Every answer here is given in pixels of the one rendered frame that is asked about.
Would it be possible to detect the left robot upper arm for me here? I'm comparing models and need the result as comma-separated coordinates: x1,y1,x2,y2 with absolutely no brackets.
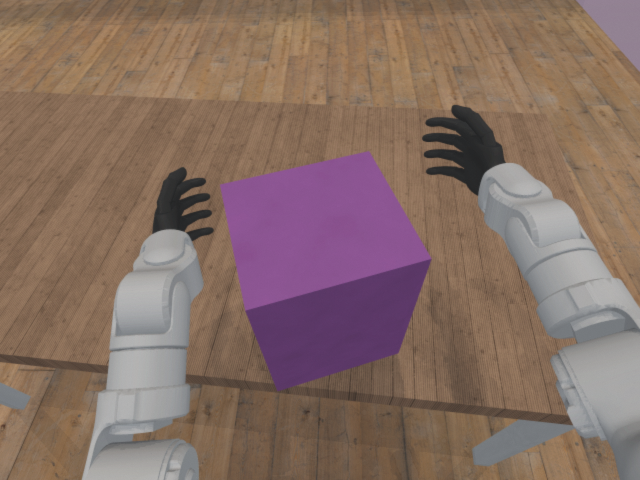
85,439,199,480

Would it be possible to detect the robot right forearm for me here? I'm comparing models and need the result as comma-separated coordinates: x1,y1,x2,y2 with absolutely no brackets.
478,163,640,343

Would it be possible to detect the right robot upper arm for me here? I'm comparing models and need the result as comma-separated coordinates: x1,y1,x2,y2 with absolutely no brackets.
550,328,640,480

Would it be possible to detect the table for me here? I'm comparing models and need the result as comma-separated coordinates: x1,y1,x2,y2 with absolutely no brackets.
0,91,606,466

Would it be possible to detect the carton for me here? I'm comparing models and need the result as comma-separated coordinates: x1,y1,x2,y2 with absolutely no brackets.
220,151,432,391

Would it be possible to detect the robot left hand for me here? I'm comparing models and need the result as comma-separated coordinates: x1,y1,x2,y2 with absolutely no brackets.
152,167,214,241

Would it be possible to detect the robot right hand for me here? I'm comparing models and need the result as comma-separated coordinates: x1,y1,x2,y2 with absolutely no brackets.
422,105,506,196

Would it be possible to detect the robot left forearm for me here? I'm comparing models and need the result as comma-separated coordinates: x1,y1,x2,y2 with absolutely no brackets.
82,229,204,480

